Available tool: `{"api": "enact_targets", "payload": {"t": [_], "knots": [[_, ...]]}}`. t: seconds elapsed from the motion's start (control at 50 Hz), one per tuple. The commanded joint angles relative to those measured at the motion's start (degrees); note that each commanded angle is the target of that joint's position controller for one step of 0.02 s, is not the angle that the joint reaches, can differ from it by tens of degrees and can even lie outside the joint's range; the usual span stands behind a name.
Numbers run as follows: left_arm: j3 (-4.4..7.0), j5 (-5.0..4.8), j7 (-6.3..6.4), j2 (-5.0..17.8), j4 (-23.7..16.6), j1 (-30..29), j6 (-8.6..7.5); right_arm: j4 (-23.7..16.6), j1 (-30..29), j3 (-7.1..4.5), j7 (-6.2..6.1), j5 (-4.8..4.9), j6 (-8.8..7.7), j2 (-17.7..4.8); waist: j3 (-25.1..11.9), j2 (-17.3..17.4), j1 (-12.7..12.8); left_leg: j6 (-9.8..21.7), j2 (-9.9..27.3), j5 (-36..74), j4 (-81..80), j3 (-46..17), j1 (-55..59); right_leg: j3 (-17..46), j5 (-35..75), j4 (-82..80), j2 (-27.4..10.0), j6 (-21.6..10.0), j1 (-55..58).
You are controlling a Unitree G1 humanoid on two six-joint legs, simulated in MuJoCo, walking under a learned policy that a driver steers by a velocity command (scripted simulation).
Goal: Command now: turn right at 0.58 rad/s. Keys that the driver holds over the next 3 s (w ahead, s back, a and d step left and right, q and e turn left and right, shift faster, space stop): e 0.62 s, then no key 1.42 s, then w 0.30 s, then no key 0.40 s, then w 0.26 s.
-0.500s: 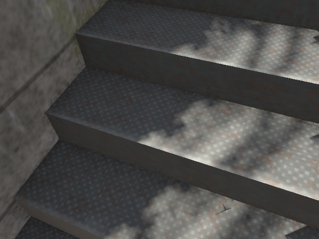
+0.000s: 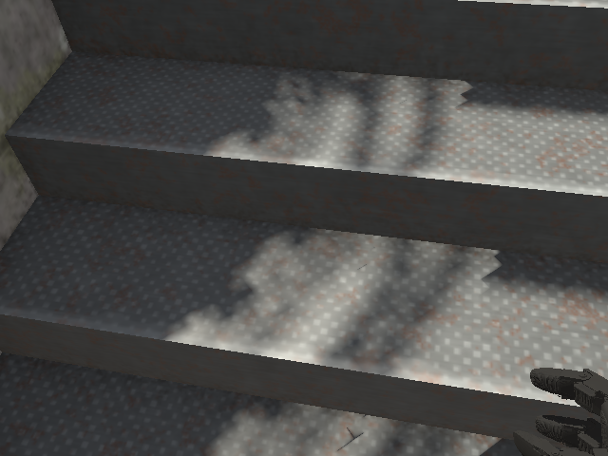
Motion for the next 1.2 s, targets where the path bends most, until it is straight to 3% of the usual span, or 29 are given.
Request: {"api": "enact_targets", "payload": {"t": [0.02,0.1,0.18,0.2,0.22,0.24,0.26,0.28,0.3,0.32,0.36,0.46,0.52,0.6,0.64,0.66,0.68,0.7,0.72,0.76,0.8,0.86,0.94,1.0,1.04,1.06,1.1,1.14,1.2], "knots": [[0.97,-0.82,1.9,5.5,-6.4,-3.9,0.85,-7.7,-4.3,-0.76,-1.2,-0.46,-0.56,-3.4,-7.9,-2.2,-2.4,-1.3,0.4,1.7,-0.6,-4.7,-8.8,17.7,42.6,-5.4,-15.3,-15.1,10.8],[2.02,-0.2,2.61,10.3,-10.4,-9.9,-0.24,-6.1,3.5,1.16,0.69,0.18,1.13,0.0,-5.8,-6.8,-5.6,-2.2,-0.5,8.3,-18.7,-1.2,9.5,15.0,37.7,-6.4,-10.0,-10.3,-2.6],[1.8,-0.29,0.83,9.6,-8.7,-5.8,1.74,-6.2,6.1,1.39,2.17,2.24,0.16,-0.7,-7.0,-7.4,-3.8,1.4,-3.0,24.6,-46.1,1.4,17.2,20.8,26.4,-4.0,-9.9,-12.3,3.1],[1.4,0.01,0.75,7.7,-7.1,-1.9,2.16,-7.3,5.2,1.12,1.72,2.12,-0.44,-2.3,-7.9,-6.3,-2.4,4.5,0.0,32.8,-48.1,-1.0,21.8,20.6,20.3,-1.7,-7.7,-9.1,2.1],[0.3,0.03,1.03,3.1,-8.6,1.3,2.25,-7.6,5.9,-0.28,0.65,1.41,-1.23,-8.4,-14.0,5.2,0.7,17.0,11.8,62.7,-44.1,-12.5,33.6,11.1,5.7,10.0,0.2,-0.8,-6.7],[0.01,0.63,0.7,4.0,-10.6,-1.9,1.66,-7.9,7.6,-1.56,0.89,-0.57,-1.1,-11.0,-12.8,10.4,-2.3,29.4,23.5,67.4,-47.9,-27.0,40.0,4.4,-13.9,20.2,6.1,5.1,-23.0],[1.28,0.73,1.09,7.9,-10.8,-6.8,1.66,-6.3,12.4,-2.19,0.59,-2.13,-1.21,-10.7,-12.0,7.1,-6.7,31.5,28.0,61.3,-51.7,-31.3,37.4,4.2,-22.5,44.8,4.1,8.5,-28.1],[1.9,-0.38,1.81,9.1,-9.8,-5.1,1.9,-5.3,10.1,-1.11,1.07,-2.7,-1.39,-8.5,-9.1,3.2,-3.6,26.6,24.8,52.0,-51.5,-26.1,30.3,6.8,-15.0,57.6,2.6,8.3,-29.9],[2.56,-0.38,2.59,10.4,-8.0,-3.2,2.44,-6.8,4.2,0.87,1.99,-2.68,-0.77,-4.1,-6.5,4.4,-1.1,22.5,20.5,48.8,-51.7,-18.3,22.6,8.3,-8.5,64.5,2.5,7.3,-28.5],[2.55,0.46,2.9,10.0,-9.0,-5.5,2.36,-7.3,1.6,2.79,2.1,-1.67,0.15,0.1,-5.7,3.2,-1.0,20.9,17.5,48.0,-52.4,-12.1,20.2,7.3,-5.6,64.9,3.7,6.3,-28.7],[1.01,0.58,3.21,6.3,-11.6,-11.2,2.2,-4.9,5.7,4.51,1.51,-0.91,2.05,2.5,-8.0,0.3,-2.9,20.3,15.1,39.2,-51.6,-8.7,26.2,6.2,-4.5,58.6,2.9,6.5,-34.8],[-0.1,0.84,1.8,4.7,-11.4,-13.1,1.41,-1.9,14.0,2.9,1.73,-0.89,2.73,-4.2,-6.2,2.8,-6.8,21.3,19.2,31.2,-55.4,-7.5,32.2,2.2,-6.1,42.3,-0.7,9.4,-38.5],[-1.13,2.58,-1.84,3.9,-10.6,-8.2,2.72,-4.6,2.1,1.76,0.88,-0.27,-0.14,-8.2,-6.7,4.3,-1.3,17.0,15.9,37.5,-55.8,1.9,16.6,-5.6,-4.8,32.7,-5.3,6.3,-15.6],[-2.0,0.45,-2.37,3.6,-12.3,-7.1,2.52,-2.5,4.2,0.41,0.09,-1.08,-1.62,-8.6,-3.9,3.6,-3.7,16.5,21.1,31.7,-51.5,1.0,24.2,-4.9,-0.8,10.7,-7.1,3.3,-12.0],[-0.69,-0.85,-1.73,5.1,-11.8,-8.0,0.71,-0.5,7.3,0.66,0.93,-0.43,-0.19,-8.1,-3.7,2.6,-5.0,13.2,18.4,23.6,-45.9,3.0,22.2,-10.0,7.8,-3.9,-1.5,-0.9,-3.4],[0.45,-0.26,-0.28,6.4,-11.6,-7.0,-0.07,1.1,11.9,1.74,1.55,-0.52,0.1,-4.0,-6.1,-0.2,-5.1,9.0,15.8,21.0,-40.1,5.2,19.0,-7.1,16.1,-6.8,-1.2,-4.4,4.8],[2.7,0.82,1.34,13.6,-11.9,-2.4,-0.94,-0.4,15.5,3.15,1.63,0.23,0.03,2.0,-11.8,-10.9,-6.3,1.4,7.4,12.6,-26.2,10.9,8.9,8.4,56.7,-4.8,-12.6,-15.6,17.4],[3.5,0.3,1.12,16.3,-12.5,2.5,-1.51,-4.7,14.1,3.24,0.77,2.0,-1.26,0.1,-17.8,-18.5,-1.6,-4.4,0.1,-5.3,-17.0,4.2,-4.9,27.7,58.0,-8.4,-24.3,-24.9,29.7],[3.53,0.81,-0.31,14.0,-10.0,4.5,-2.41,-4.9,6.4,2.49,1.34,3.32,-1.08,-2.4,-12.7,-11.6,0.9,-5.0,1.4,-4.4,-2.7,-3.1,-10.8,26.2,53.2,-7.3,-22.6,-20.5,25.6],[2.64,0.98,-1.35,10.7,-11.7,-3.8,-1.39,-2.4,6.5,0.41,0.91,1.8,-0.11,-7.0,-9.9,-7.6,-1.1,-3.1,3.0,1.0,18.4,-7.3,-11.9,15.0,45.1,-5.7,-18.9,-14.9,12.6],[0.6,0.49,0.06,6.2,-12.6,-10.5,0.81,-2.9,7.4,0.45,1.02,0.19,-0.19,-5.5,-7.4,-4.4,-5.4,-0.5,2.4,8.4,22.3,-7.9,-8.9,10.6,41.6,-8.8,-17.1,-15.6,0.8],[-3.22,0.53,0.33,-0.3,-14.3,-14.4,1.7,0.6,12.2,0.46,2.81,0.31,1.03,-4.0,-8.2,-3.5,-7.5,-2.8,3.8,17.2,16.0,-8.7,-6.5,8.5,27.1,-9.2,-14.4,-13.1,-2.5],[-1.84,-1.01,0.23,5.3,-14.4,-16.4,1.04,0.7,14.6,1.31,5.52,-0.32,2.16,-1.4,-6.4,-5.0,-7.0,-6.9,3.7,8.3,-13.7,-2.5,6.1,3.6,18.0,-8.7,-10.3,-8.7,-4.6],[-2.68,-3.19,-2.89,3.3,-8.9,-11.7,2.44,1.6,15.1,2.69,7.89,1.42,1.76,1.7,-3.8,-1.9,-5.6,-4.8,4.1,16.4,-43.2,-1.9,13.3,8.7,1.5,-4.9,-11.2,-7.2,-1.6],[-3.17,-2.84,-5.57,-0.4,-5.1,-3.9,3.26,1.0,14.5,3.84,7.66,1.91,0.72,1.0,-5.3,-1.6,-1.7,-0.1,6.4,28.8,-41.9,-5.4,18.3,9.5,-7.2,-5.8,-8.9,-1.0,-1.2],[-2.76,-1.02,-4.77,-0.5,-5.9,-4.4,2.15,-0.4,7.7,3.09,7.81,2.36,0.05,-2.3,-4.6,1.8,1.8,5.6,5.3,28.6,-39.5,-5.5,14.1,2.3,1.1,-5.1,-5.6,0.7,0.7],[-2.37,0.47,-3.25,1.7,-9.1,-15.2,0.6,0.2,7.0,2.78,7.11,2.24,-0.82,-1.9,-5.9,0.6,-2.4,6.9,5.8,27.5,-40.7,-5.4,10.3,-2.0,9.1,0.1,-4.3,0.1,4.3],[-2.07,-0.39,-2.47,1.5,-8.8,-15.4,0.38,1.0,8.8,3.73,7.13,2.29,-0.27,0.7,-5.1,0.1,-3.6,5.5,5.5,27.7,-39.7,-5.3,14.7,-1.8,9.4,-0.7,-4.2,-1.5,-0.2],[-1.88,-0.73,-2.65,0.5,-8.4,-14.6,0.19,2.8,14.2,3.49,6.94,1.95,0.45,0.3,-4.7,-1.0,-5.0,4.9,4.7,27.1,-39.0,-4.1,16.8,-0.8,12.6,-1.2,-4.7,-2.5,-1.8]]}}
Next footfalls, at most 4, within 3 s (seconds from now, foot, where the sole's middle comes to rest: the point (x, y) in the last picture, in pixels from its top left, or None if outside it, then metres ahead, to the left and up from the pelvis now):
0.18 left None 0.04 0.14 -0.77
0.66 right None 0.01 -0.12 -0.77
1.02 left None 0.07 0.11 -0.77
2.72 left None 0.35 -0.07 -0.60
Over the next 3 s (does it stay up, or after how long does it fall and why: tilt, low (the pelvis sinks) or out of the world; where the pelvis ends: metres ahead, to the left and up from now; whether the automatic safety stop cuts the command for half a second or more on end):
stays up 0.26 -0.09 0.15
